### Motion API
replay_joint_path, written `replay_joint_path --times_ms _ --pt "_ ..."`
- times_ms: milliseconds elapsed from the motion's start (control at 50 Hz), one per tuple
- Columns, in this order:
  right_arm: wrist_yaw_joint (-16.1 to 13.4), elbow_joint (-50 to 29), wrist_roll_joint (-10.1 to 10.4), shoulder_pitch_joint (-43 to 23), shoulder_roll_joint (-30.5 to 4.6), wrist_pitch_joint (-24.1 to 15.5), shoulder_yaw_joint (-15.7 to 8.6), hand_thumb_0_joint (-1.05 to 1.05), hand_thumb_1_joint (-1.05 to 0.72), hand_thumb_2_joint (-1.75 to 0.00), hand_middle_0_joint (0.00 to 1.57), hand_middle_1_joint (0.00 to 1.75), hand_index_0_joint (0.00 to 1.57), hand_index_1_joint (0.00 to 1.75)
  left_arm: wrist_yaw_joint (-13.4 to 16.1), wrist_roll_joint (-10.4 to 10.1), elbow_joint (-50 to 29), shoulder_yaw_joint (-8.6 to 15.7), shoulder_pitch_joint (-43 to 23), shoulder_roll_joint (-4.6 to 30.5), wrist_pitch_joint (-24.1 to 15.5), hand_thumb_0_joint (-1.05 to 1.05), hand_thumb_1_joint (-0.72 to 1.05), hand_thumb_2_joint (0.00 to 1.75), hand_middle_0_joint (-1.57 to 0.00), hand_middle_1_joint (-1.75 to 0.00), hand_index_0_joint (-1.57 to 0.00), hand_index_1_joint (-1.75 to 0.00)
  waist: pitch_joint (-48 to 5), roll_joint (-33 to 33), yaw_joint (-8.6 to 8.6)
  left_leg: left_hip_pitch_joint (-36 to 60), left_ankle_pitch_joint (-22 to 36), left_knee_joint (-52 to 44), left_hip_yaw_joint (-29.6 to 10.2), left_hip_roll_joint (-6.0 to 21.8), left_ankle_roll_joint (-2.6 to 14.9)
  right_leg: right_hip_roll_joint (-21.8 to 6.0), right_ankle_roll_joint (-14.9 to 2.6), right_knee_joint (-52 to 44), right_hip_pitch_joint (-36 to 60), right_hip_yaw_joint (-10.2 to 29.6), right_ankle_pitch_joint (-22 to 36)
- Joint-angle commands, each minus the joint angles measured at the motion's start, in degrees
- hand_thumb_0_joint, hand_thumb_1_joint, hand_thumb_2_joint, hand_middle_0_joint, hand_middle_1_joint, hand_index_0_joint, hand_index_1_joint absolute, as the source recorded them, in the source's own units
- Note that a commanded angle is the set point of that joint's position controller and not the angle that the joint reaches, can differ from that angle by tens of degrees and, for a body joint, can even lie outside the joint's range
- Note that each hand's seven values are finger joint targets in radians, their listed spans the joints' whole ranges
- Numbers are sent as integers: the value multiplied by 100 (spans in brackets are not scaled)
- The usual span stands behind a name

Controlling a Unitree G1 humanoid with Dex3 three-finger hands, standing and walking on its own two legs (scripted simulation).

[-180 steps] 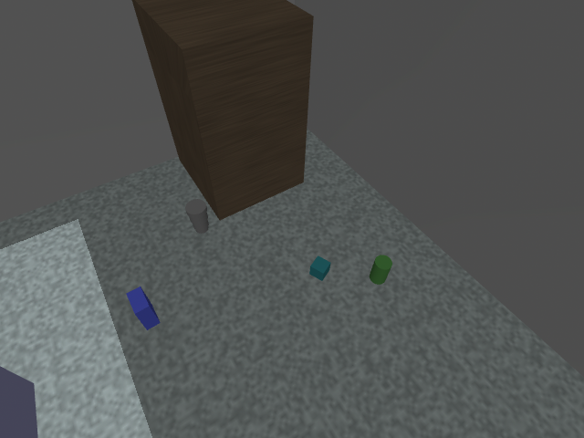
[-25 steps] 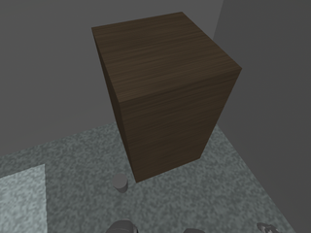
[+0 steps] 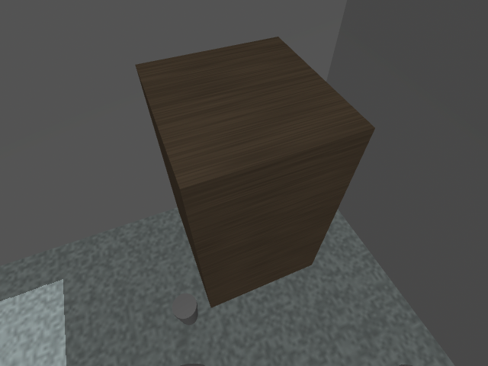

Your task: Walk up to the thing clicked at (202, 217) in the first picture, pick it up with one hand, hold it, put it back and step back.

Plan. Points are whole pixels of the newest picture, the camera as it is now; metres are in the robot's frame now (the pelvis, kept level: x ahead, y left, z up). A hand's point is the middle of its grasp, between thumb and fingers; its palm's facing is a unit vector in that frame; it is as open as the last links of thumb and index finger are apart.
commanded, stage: walk up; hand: left
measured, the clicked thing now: (187, 311) +0.38 +0.21 -0.69
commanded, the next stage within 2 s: none
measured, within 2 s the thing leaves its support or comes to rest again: neither
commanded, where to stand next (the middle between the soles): +0.04 +0.00 m, yaw +0 degrees
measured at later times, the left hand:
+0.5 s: hand out of the picture +0.09 +0.27 -0.14, palm faces +0.00 -0.94 -0.34, open 7.4 cm
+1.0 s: hand out of the picture +0.09 +0.27 -0.14, palm faces +0.01 -0.94 -0.34, open 7.4 cm
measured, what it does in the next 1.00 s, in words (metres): stands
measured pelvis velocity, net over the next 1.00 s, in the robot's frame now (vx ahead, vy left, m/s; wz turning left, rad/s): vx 0.02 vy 0.01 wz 0.02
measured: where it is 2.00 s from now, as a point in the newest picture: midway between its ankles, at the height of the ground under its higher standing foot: outside the picture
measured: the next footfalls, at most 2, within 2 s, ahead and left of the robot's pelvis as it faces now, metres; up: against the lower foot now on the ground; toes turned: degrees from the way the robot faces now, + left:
left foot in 1.46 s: -0.05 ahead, +0.15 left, +0.00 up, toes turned +2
right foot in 1.82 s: +0.10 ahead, -0.13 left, +0.00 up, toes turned +1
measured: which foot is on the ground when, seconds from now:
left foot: down 0.00-1.00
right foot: down 0.00-1.00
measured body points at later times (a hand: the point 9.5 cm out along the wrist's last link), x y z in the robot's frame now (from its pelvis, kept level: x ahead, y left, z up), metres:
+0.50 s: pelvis +0.01 +0.01 +0.02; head +0.01 +0.01 +0.47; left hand +0.09 +0.31 -0.11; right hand +0.11 -0.29 -0.11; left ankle +0.04 +0.13 -0.73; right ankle -0.01 -0.12 -0.73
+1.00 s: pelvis +0.02 +0.01 +0.02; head +0.03 +0.01 +0.47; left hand +0.09 +0.32 -0.11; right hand +0.11 -0.28 -0.11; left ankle +0.04 +0.13 -0.73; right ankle -0.01 -0.12 -0.73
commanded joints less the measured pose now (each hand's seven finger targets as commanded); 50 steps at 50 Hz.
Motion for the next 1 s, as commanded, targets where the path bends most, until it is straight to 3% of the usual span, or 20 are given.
replay_joint_path --times_ms 0,40,120,360,460,520,680,760,960,980 --pt "-96 -241 25 -379 -1221 -109 -239 0 -90 -90 20 30 20 30 105 -28 -178 251 -204 1348 -113 0 90 90 -20 -30 -20 -30 -654 -7 -37 395 1223 -617 -572 454 418 -594 -385 -868 163 671 1213" --pt "-97 -123 15 -359 -1217 -112 -228 0 -90 -90 20 30 20 30 98 -25 -130 229 -410 1321 -102 0 90 90 -20 -30 -20 -30 -798 -67 -99 543 1349 -758 -602 511 434 -574 -346 -903 293 603 1282" --pt "-102 41 11 -565 -1228 -118 -195 0 -90 -90 20 30 20 30 89 -43 73 182 -596 1196 -57 0 90 90 -20 -30 -20 -30 -772 112 -42 552 1479 -1088 -732 649 451 -444 -228 -1036 512 420 1142" --pt "-115 370 -19 -776 -1098 -93 -161 0 -90 -90 20 30 20 30 50 1 431 177 -1096 1154 -30 0 90 90 -20 -30 -20 -30 -674 -78 -115 782 1187 -1530 -521 510 264 -586 -145 -1725 752 487 1160" --pt "-118 398 -37 -856 -1110 -90 -175 0 -90 -90 20 30 20 30 46 14 553 180 -1026 1111 -19 0 90 90 -20 -30 -20 -30 -667 -72 -96 893 1183 -1561 -533 504 277 -560 -128 -1825 712 432 1058" --pt "-119 435 -47 -844 -1120 -75 -182 0 -90 -90 20 30 20 30 42 30 563 172 -1059 1103 -10 0 90 90 -20 -30 -20 -30 -597 -51 -128 830 811 -1660 -558 482 263 -569 -131 -1895 666 452 855" --pt "-128 479 -46 -750 -1090 -69 -163 0 -90 -90 20 30 20 30 44 32 595 193 -1016 1081 -1 0 90 90 -20 -30 -20 -30 -640 -22 -134 745 925 -1730 -627 470 226 -570 -114 -1931 856 417 998" --pt "-141 483 -41 -694 -1059 -76 -172 0 -90 -90 20 30 20 30 60 30 615 213 -938 1074 0 0 90 90 -20 -30 -20 -30 -817 -128 -121 884 1661 -1572 -571 481 253 -591 -84 -1904 1054 347 1480" --pt "-157 454 -43 -684 -1019 -60 -183 0 -90 -90 20 30 20 30 70 33 556 222 -939 1027 33 0 90 90 -20 -30 -20 -30 -781 -105 -122 926 1700 -1605 -556 493 240 -599 -75 -1858 1025 306 1462" --pt "-149 452 -36 -912 -1425 106 -349 0 -90 -90 20 30 20 30 174 -86 499 354 -1055 1360 87 0 90 90 -20 -30 -20 -30 -93 179 -74 653 3430 -1131 -631 511 250 -776 -76 -1347 538 419 3083"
